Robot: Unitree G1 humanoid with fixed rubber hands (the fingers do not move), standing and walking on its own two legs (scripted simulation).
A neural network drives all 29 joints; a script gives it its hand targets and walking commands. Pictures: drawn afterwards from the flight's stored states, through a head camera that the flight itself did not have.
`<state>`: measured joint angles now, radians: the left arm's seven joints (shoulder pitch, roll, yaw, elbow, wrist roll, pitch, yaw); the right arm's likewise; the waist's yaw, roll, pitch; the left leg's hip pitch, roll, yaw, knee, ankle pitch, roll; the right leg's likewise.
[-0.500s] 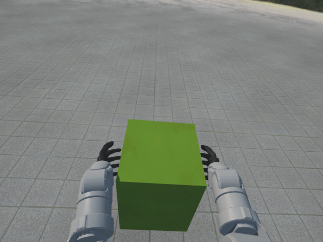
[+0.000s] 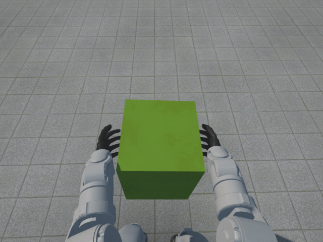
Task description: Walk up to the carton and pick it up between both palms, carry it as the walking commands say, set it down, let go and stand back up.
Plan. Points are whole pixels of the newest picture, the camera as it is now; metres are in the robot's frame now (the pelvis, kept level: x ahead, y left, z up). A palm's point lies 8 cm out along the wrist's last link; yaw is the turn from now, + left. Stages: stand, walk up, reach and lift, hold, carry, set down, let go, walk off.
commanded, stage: set down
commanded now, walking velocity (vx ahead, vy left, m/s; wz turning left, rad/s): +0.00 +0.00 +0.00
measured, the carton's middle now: (158, 153) +0.36 +0.07 -0.10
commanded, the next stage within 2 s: none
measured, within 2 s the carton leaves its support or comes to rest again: neither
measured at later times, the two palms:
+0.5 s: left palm (96, 157) +0.33 +0.26 -0.11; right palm (189, 156) +0.38 -0.03 -0.12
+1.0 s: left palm (105, 162) +0.35 +0.26 -0.21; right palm (185, 156) +0.42 -0.02 -0.21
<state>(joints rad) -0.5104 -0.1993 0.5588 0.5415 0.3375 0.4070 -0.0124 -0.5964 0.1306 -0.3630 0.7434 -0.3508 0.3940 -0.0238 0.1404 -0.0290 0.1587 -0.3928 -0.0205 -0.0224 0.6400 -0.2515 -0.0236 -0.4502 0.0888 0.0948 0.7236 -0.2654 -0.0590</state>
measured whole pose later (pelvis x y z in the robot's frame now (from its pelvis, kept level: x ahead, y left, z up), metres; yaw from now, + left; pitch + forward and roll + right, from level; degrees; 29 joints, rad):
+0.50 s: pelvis +0.01 +0.01 -0.05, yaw +2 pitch +26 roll +1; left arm -0.49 -0.08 0.49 0.50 0.23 0.22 -0.13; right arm -0.51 0.19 -0.22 0.59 -0.22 0.21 -0.17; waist 0.14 -0.06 -0.06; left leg -1.06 -0.02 -0.06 0.92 -0.33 -0.03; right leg -1.08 0.10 0.05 0.93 -0.31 -0.04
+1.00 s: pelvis -0.02 +0.05 -0.14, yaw +3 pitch +33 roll +0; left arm -0.64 -0.15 0.45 0.49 0.18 0.31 0.09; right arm -0.76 0.04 -0.32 0.74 -0.17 0.27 -0.05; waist 0.09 -0.08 -0.15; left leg -1.51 -0.08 -0.01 1.39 -0.46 0.02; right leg -1.51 0.11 0.09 1.39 -0.47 0.02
